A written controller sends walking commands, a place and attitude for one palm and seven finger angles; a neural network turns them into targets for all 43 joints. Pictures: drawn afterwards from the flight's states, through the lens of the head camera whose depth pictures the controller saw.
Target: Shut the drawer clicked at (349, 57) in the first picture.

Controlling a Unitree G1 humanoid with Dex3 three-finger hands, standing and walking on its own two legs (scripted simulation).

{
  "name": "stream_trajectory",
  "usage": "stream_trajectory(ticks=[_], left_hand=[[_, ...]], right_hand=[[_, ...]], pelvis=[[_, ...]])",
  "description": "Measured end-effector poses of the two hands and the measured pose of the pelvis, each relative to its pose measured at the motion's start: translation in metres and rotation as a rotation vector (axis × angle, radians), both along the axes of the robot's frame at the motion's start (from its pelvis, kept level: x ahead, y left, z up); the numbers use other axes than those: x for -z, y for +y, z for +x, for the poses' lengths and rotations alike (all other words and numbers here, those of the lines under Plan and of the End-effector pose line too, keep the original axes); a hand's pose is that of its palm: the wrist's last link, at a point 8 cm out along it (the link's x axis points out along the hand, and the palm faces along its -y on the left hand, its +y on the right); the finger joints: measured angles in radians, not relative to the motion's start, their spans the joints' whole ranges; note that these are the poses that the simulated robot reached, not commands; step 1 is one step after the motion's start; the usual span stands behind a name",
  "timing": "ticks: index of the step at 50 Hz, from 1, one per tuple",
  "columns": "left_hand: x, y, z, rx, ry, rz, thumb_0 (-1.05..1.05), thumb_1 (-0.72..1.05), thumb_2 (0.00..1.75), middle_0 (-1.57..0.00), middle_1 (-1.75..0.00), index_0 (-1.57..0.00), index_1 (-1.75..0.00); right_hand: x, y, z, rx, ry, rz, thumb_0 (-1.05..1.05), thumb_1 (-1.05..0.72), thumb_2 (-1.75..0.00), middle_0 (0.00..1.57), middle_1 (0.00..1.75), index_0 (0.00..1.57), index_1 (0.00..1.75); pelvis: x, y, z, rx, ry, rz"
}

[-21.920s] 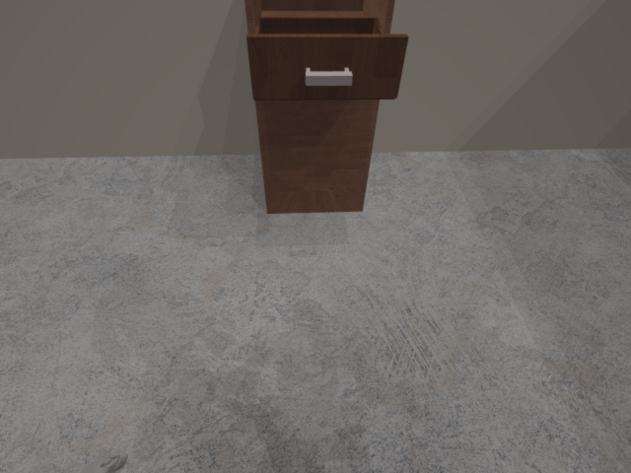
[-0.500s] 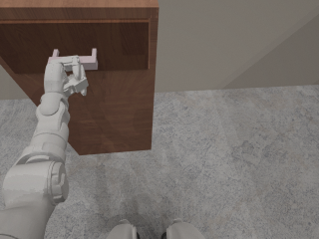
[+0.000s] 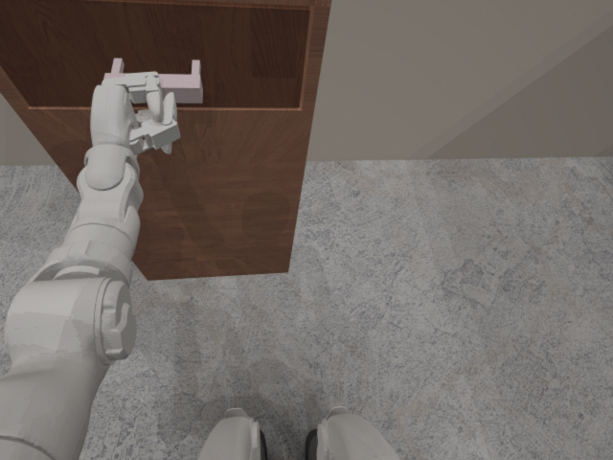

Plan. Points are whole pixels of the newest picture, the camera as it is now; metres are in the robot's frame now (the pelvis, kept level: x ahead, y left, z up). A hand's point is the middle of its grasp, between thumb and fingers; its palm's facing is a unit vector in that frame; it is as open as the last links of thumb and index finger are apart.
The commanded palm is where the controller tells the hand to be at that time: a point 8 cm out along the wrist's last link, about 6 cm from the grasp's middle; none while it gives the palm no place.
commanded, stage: pull the fist back off the drawer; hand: left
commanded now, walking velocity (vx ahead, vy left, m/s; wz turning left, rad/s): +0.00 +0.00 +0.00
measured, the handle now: (156, 77) +0.60 +0.15 +0.09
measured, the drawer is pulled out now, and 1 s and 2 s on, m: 0.00 0.00 0.00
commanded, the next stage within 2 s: draw the hand back to the body in 0.62 s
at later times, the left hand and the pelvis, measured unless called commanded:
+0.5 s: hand (176, 124) +0.51 +0.12 +0.10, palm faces +0.02 -1.00 -0.01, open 3.1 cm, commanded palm +0.47 +0.17 +0.10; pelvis +0.02 +0.00 +0.01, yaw -3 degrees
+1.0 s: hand (140, 158) +0.44 +0.15 +0.13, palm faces +0.02 -1.00 -0.02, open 3.3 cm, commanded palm +0.40 +0.20 +0.13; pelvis +0.05 -0.02 +0.03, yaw -2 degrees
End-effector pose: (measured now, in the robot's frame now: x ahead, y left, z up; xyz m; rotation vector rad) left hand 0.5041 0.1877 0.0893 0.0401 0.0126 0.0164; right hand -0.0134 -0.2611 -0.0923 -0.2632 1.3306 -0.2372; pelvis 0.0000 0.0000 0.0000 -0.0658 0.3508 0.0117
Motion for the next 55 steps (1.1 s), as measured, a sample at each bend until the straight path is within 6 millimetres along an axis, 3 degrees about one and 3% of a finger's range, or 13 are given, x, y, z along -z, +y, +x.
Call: stream_trajectory(ticks=[13, 21, 26, 35, 42, 46, 55], left_hand=[[-0.002, -0.003, -0.003, 0.006, -0.003, -0.005, -0.04, 0.64, 0.94, -1.40, -1.60, -1.40, -1.60], [-0.004, -0.010, -0.009, -0.002, -0.029, -0.030, 0.00, 0.76, 0.91, -1.40, -1.60, -1.40, -1.60], [-0.008, -0.013, -0.019, -0.004, -0.051, -0.026, 0.01, 0.84, 0.90, -1.40, -1.60, -1.40, -1.60], [0.000, -0.003, -0.042, -0.032, -0.010, -0.022, 0.02, 0.89, 0.90, -1.40, -1.60, -1.40, -1.60], [-0.018, -0.001, -0.052, -0.006, -0.079, -0.007, 0.02, 0.90, 0.90, -1.40, -1.60, -1.40, -1.60], [-0.033, 0.003, -0.069, 0.012, -0.073, -0.004, 0.02, 0.90, 0.90, -1.40, -1.60, -1.40, -1.60], [-0.043, 0.025, -0.121, -0.019, -0.031, -0.015, 0.02, 0.90, 0.90, -1.40, -1.60, -1.40, -1.60]], right_hand=[[-0.004, 0.005, -0.012, 0.019, 0.007, 0.011, 0.00, -0.90, -0.90, 0.20, 0.30, 0.20, 0.30], [-0.001, 0.009, 0.001, 0.051, -0.008, 0.052, 0.00, -0.90, -0.90, 0.20, 0.30, 0.20, 0.30], [0.000, 0.009, 0.025, 0.066, -0.047, 0.086, 0.01, -0.90, -0.90, 0.20, 0.30, 0.20, 0.30], [-0.004, 0.000, 0.088, 0.017, -0.160, 0.099, 0.01, -0.90, -0.90, 0.20, 0.30, 0.20, 0.30], [-0.009, -0.012, 0.121, -0.014, -0.230, 0.087, 0.01, -0.91, -0.90, 0.20, 0.30, 0.20, 0.30], [-0.017, -0.014, 0.136, -0.008, -0.287, 0.098, 0.01, -0.91, -0.90, 0.20, 0.30, 0.20, 0.30], [-0.039, -0.013, 0.173, -0.069, -0.427, 0.098, 0.01, -0.91, -0.90, 0.20, 0.30, 0.20, 0.30]], pelvis=[[-0.001, 0.005, 0.000, 0.015, -0.012, 0.001], [-0.007, 0.005, 0.012, 0.039, -0.029, 0.011], [-0.011, 0.002, 0.025, 0.058, -0.046, 0.021], [-0.017, -0.009, 0.036, 0.047, -0.084, 0.029], [-0.020, -0.015, 0.041, 0.044, -0.093, 0.035], [-0.027, -0.018, 0.048, 0.050, -0.122, 0.041], [-0.038, -0.024, 0.047, 0.032, -0.196, 0.045]])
